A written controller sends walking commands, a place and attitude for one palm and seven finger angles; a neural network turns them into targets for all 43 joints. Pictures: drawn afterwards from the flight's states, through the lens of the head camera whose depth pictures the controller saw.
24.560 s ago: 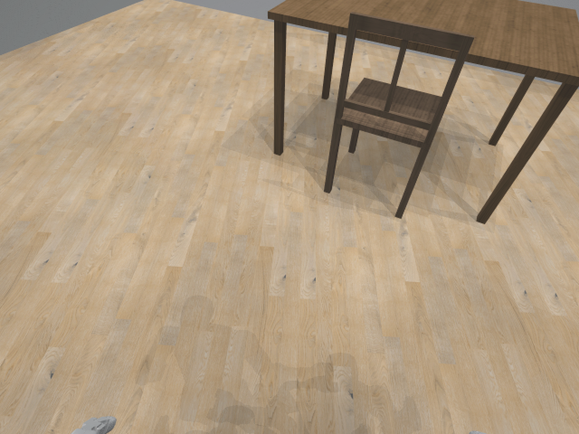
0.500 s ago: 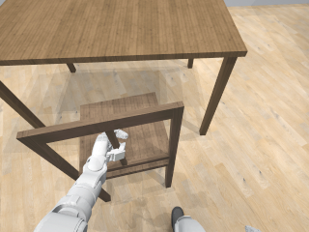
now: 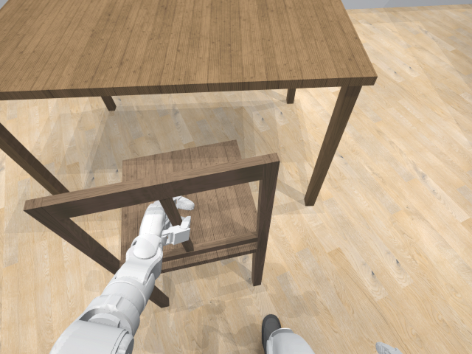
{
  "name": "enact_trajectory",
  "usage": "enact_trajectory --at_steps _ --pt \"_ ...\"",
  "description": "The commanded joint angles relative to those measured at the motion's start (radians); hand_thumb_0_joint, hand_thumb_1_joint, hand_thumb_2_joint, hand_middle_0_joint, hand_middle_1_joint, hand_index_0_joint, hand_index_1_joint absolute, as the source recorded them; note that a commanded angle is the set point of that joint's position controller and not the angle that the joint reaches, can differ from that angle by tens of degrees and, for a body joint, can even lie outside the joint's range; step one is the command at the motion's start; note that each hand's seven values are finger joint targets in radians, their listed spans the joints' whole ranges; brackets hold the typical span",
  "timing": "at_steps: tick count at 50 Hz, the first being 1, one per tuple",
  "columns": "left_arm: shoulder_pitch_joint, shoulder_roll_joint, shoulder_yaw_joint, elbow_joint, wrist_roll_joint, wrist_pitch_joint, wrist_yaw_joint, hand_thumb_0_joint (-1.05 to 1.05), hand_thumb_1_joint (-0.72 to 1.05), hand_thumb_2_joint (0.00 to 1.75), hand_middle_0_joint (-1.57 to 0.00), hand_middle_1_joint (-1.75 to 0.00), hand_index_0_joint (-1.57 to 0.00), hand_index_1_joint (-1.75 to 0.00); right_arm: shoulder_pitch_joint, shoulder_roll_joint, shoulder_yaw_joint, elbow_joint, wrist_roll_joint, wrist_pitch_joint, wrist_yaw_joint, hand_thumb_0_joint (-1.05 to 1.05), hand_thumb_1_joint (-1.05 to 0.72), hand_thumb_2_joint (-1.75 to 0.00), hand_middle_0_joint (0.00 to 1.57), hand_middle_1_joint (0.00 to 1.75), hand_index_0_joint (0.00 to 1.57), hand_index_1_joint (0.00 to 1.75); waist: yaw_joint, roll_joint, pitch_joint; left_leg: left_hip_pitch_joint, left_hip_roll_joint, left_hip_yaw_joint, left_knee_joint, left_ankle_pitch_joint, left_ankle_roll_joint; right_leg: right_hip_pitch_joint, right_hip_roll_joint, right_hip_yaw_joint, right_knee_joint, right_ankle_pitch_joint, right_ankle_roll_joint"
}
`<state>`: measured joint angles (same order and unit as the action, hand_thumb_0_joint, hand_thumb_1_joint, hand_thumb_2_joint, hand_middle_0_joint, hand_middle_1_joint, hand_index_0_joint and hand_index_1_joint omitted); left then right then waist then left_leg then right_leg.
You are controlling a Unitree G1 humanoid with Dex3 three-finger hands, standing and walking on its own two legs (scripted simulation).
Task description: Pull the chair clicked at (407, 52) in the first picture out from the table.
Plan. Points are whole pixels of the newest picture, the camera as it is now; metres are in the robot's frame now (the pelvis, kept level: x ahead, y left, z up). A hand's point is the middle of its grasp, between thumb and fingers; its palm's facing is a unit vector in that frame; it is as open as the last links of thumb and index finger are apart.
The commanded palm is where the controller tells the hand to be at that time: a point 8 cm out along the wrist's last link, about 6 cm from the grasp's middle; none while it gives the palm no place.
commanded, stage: step backward, pulling the chair out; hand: left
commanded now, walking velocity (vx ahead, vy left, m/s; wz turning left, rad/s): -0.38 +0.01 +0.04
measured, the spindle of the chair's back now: (179, 226) +0.37 +0.13 -0.10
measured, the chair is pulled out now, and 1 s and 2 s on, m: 0.24 0.24 0.24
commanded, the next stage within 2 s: stop walking, hand still on the chair in 0.40 s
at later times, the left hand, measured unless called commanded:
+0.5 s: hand (183, 229) +0.35 +0.11 -0.06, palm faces -0.08 -0.97 -0.22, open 5.4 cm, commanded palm +0.34 +0.16 -0.03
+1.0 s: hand (182, 228) +0.35 +0.11 -0.06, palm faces -0.10 -0.98 -0.18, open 5.6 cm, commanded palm +0.34 +0.16 -0.03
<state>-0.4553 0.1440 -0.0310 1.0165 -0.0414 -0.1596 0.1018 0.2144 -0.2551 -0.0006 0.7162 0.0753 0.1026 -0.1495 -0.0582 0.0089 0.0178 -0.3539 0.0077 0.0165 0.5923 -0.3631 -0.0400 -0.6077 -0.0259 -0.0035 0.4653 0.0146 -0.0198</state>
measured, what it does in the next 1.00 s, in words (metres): shifts its weight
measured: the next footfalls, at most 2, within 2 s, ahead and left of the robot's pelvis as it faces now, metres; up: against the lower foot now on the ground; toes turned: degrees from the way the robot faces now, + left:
none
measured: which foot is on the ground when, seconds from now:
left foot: down 0.00-1.00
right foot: down 0.00-1.00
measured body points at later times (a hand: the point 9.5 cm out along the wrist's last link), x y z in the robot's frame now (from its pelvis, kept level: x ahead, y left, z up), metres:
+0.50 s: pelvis +0.00 +0.01 +0.00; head +0.07 -0.02 +0.45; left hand +0.35 +0.16 -0.04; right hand +0.09 -0.26 -0.14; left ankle -0.04 +0.15 -0.72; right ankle +0.15 -0.10 -0.72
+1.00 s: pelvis +0.06 +0.01 +0.01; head +0.10 -0.01 +0.46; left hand +0.35 +0.16 -0.04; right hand +0.18 -0.24 -0.12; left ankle -0.04 +0.15 -0.72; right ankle +0.15 -0.10 -0.72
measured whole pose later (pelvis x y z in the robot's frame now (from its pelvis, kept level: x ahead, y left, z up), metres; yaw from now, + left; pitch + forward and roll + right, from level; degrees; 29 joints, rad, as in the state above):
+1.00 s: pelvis +0.06 +0.01 +0.01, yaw +1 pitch +3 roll +0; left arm -0.23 0.09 -0.12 0.80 -0.02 -0.06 0.08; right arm 0.23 -0.24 0.01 0.65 0.05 0.09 -0.15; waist -0.02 0.05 0.01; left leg -0.13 0.04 -0.01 0.50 -0.42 -0.03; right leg -0.43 -0.01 -0.04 0.49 -0.11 -0.01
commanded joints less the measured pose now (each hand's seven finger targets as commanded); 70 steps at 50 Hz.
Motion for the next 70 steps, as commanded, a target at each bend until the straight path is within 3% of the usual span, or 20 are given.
enact_trajectory --at_steps 1,6,8,12,16,25,26,27,32,35,41,43,47,52,53,56,58,61,63,70 --pt "-0.346 0.170 0.042 -0.196 0.008 -0.061 0.019 0.00 0.90 0.90 -0.50 -1.45 -0.50 -1.45 0.028 -0.120 -0.041 -0.094 -0.001 -0.021 -0.006 0.00 -0.90 -0.90 0.20 0.30 0.20 0.30 0.007 -0.090 -0.365 -0.036 0.013 -0.005 -0.077 -0.016 0.035 0.346 -0.112 0.094 -0.128 -0.253 0.012" --pt "-0.340 0.163 0.039 -0.193 0.011 -0.063 0.019 0.00 0.90 0.90 -0.50 -1.45 -0.50 -1.45 0.029 -0.123 -0.042 -0.091 -0.004 -0.020 -0.006 0.00 -0.90 -0.90 0.20 0.30 0.20 0.30 0.006 -0.050 -0.382 -0.027 0.033 -0.023 -0.121 0.031 0.038 0.362 -0.082 0.061 -0.093 -0.219 0.024" --pt "-0.335 0.164 0.038 -0.193 0.011 -0.061 0.020 0.00 0.90 0.90 -0.50 -1.45 -0.50 -1.45 0.029 -0.130 -0.043 -0.090 -0.006 -0.021 -0.009 0.00 -0.90 -0.90 0.20 0.30 0.20 0.30 0.008 -0.006 -0.368 -0.040 0.050 -0.033 -0.148 0.061 0.040 0.375 -0.062 0.043 -0.057 -0.184 0.028" --pt "-0.357 0.174 0.044 -0.203 0.008 -0.061 0.019 0.00 0.90 0.90 -0.50 -1.45 -0.50 -1.45 0.026 -0.129 -0.045 -0.096 -0.006 -0.017 -0.012 0.00 -0.90 -0.90 0.20 0.30 0.20 0.30 0.005 -0.044 -0.348 -0.062 0.049 -0.030 -0.132 0.067 0.036 0.377 -0.064 0.049 -0.045 -0.155 0.024" --pt "-0.356 0.168 0.044 -0.194 0.009 -0.061 0.017 0.00 0.90 0.90 -0.50 -1.45 -0.50 -1.45 0.034 -0.118 -0.041 -0.092 -0.003 -0.016 -0.006 0.00 -0.90 -0.90 0.20 0.30 0.20 0.30 0.003 -0.101 -0.348 -0.034 0.017 -0.004 -0.082 -0.004 0.035 0.335 -0.102 0.085 -0.119 -0.237 0.015" --pt "-0.352 0.153 0.031 -0.199 0.011 -0.065 0.014 0.00 0.90 0.90 -0.50 -1.45 -0.50 -1.45 0.030 -0.124 -0.041 -0.090 -0.006 -0.017 -0.009 0.00 -0.90 -0.90 0.20 0.30 0.20 0.30 0.007 -0.026 -0.370 -0.036 0.050 -0.023 -0.137 0.075 0.037 0.375 -0.063 0.042 -0.044 -0.157 0.027" --pt "-0.338 0.164 0.035 -0.373 0.008 -0.077 0.012 0.00 0.90 0.90 -0.50 -1.45 -0.50 -1.45 0.016 -0.107 -0.040 -0.151 -0.010 -0.009 -0.007 0.00 -0.90 -0.90 0.20 0.30 0.20 0.30 0.023 -0.023 -0.406 -0.040 0.060 -0.041 -0.163 0.064 0.042 0.454 -0.063 0.045 -0.029 -0.156 0.030" --pt "-0.326 0.169 0.040 -0.387 0.006 -0.067 0.014 0.00 0.90 0.90 -0.50 -1.45 -0.50 -1.45 0.000 -0.107 -0.039 -0.167 -0.012 -0.006 -0.015 0.00 -0.90 -0.90 0.20 0.30 0.20 0.30 0.024 -0.006 -0.409 -0.035 0.064 -0.038 -0.172 0.057 0.046 0.486 -0.057 0.042 -0.021 -0.144 0.029" --pt "-0.244 0.149 0.028 -0.382 0.001 -0.020 0.018 0.00 0.90 0.90 -0.50 -1.45 -0.50 -1.45 0.004 -0.104 -0.033 -0.192 -0.013 -0.004 -0.019 0.00 -0.90 -0.90 0.20 0.30 0.20 0.30 0.031 -0.035 -0.353 -0.034 0.051 -0.028 -0.168 -0.076 0.049 0.470 -0.067 0.053 -0.070 -0.280 0.022" --pt "-0.205 0.141 0.029 -0.384 0.003 -0.007 0.017 0.00 0.90 0.90 -0.50 -1.45 -0.50 -1.45 0.015 -0.099 -0.029 -0.188 -0.014 -0.011 -0.015 0.00 -0.90 -0.90 0.20 0.30 0.20 0.30 0.033 -0.038 -0.335 0.003 0.042 -0.009 -0.158 -0.064 0.050 0.454 -0.073 0.058 -0.089 -0.295 0.021" --pt "-0.145 0.105 0.006 -0.390 0.007 0.012 0.012 0.00 0.90 0.90 -0.50 -1.45 -0.50 -1.45 0.019 -0.094 -0.024 -0.181 -0.022 -0.029 -0.013 0.00 -0.90 -0.90 0.20 0.30 0.20 0.30 0.033 -0.037 -0.305 0.039 0.040 -0.003 -0.175 0.033 0.044 0.493 -0.063 0.038 -0.062 -0.200 0.017" --pt "-0.128 0.108 0.009 -0.399 0.007 0.017 0.014 0.00 0.90 0.90 -0.50 -1.45 -0.50 -1.45 0.016 -0.096 -0.027 -0.176 -0.024 -0.037 -0.014 0.00 -0.90 -0.90 0.20 0.30 0.20 0.30 0.035 -0.017 -0.290 0.059 0.044 0.001 -0.181 0.085 0.042 0.512 -0.062 0.035 -0.048 -0.128 0.012" --pt "-0.091 0.089 -0.009 -0.431 0.005 0.028 0.004 0.00 0.90 0.90 -0.50 -1.45 -0.50 -1.45 0.007 -0.097 -0.031 -0.177 -0.026 -0.046 -0.011 0.00 -0.90 -0.90 0.20 0.30 0.20 0.30 0.033 -0.064 -0.293 0.084 0.052 -0.002 -0.170 0.203 0.035 0.560 -0.059 0.023 -0.007 0.032 0.005" --pt "-0.044 0.081 -0.019 -0.495 0.008 0.039 -0.004 0.00 0.90 0.90 -0.50 -1.45 -0.50 -1.45 -0.006 -0.097 -0.033 -0.181 -0.035 -0.054 -0.002 0.00 -0.90 -0.90 0.20 0.30 0.20 0.30 0.036 -0.032 -0.293 0.110 0.065 -0.001 -0.159 0.325 0.025 0.600 -0.066 0.020 0.037 0.179 -0.007" --pt "-0.033 0.071 -0.026 -0.501 0.009 0.042 -0.006 0.00 0.90 0.90 -0.50 -1.45 -0.50 -1.45 -0.007 -0.095 -0.029 -0.184 -0.037 -0.054 0.001 0.00 -0.90 -0.90 0.20 0.30 0.20 0.30 0.036 -0.006 -0.284 0.108 0.068 -0.001 -0.161 0.332 0.022 0.598 -0.067 0.018 0.043 0.181 -0.009" --pt "-0.016 0.059 -0.032 -0.534 0.012 0.046 -0.011 0.00 0.90 0.90 -0.50 -1.45 -0.50 -1.45 -0.017 -0.088 -0.028 -0.197 -0.041 -0.054 0.008 0.00 -0.90 -0.90 0.20 0.30 0.20 0.30 0.038 -0.041 -0.281 0.112 0.068 -0.002 -0.159 0.336 0.021 0.602 -0.065 0.012 0.049 0.181 -0.008" --pt "0.002 0.060 -0.034 -0.549 0.011 0.048 -0.008 0.00 0.90 0.90 -0.50 -1.45 -0.50 -1.45 -0.022 -0.088 -0.026 -0.196 -0.042 -0.056 0.010 0.00 -0.90 -0.90 0.20 0.30 0.20 0.30 0.040 -0.003 -0.273 0.115 0.071 -0.007 -0.168 0.333 0.021 0.608 -0.066 0.018 0.047 0.171 -0.010" --pt "0.002 0.051 -0.039 -0.577 0.015 0.049 -0.010 0.00 0.90 0.90 -0.50 -1.45 -0.50 -1.45 -0.031 -0.082 -0.023 -0.208 -0.044 -0.057 0.015 0.00 -0.90 -0.90 0.20 0.30 0.20 0.30 0.041 -0.019 -0.275 0.118 0.072 -0.010 -0.172 0.334 0.022 0.606 -0.060 0.013 0.054 0.157 -0.011" --pt "0.017 0.054 -0.040 -0.585 0.013 0.051 -0.007 0.00 0.90 0.90 -0.50 -1.45 -0.50 -1.45 -0.033 -0.085 -0.022 -0.204 -0.045 -0.060 0.016 0.00 -0.90 -0.90 0.20 0.30 0.20 0.30 0.042 0.015 -0.263 0.120 0.078 -0.014 -0.180 0.339 0.022 0.608 -0.060 0.015 0.053 0.154 -0.012" --pt "0.042 0.043 -0.048 -0.611 0.015 0.054 -0.010 0.00 0.90 0.90 -0.50 -1.45 -0.50 -1.45 -0.040 -0.081 -0.019 -0.213 -0.050 -0.064 0.022 0.00 -0.90 -0.90 0.20 0.30 0.20 0.30 0.044 -0.011 -0.256 0.121 0.082 -0.019 -0.182 0.352 0.022 0.608 -0.057 0.010 0.061 0.154 -0.013"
